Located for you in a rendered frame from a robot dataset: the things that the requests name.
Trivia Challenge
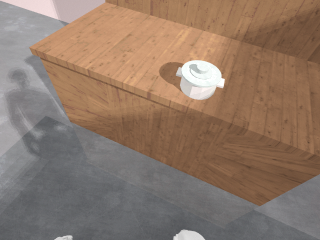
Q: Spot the pot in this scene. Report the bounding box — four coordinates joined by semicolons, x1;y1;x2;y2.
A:
176;67;225;100

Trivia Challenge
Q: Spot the table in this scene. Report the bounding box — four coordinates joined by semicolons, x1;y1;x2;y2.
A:
29;0;320;206

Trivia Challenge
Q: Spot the lid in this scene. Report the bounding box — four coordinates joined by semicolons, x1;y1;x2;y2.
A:
181;60;222;88

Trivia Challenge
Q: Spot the knob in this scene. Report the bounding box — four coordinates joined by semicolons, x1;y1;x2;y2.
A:
196;63;209;74

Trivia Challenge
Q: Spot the robot right thigh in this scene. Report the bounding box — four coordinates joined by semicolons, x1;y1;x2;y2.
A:
173;230;205;240

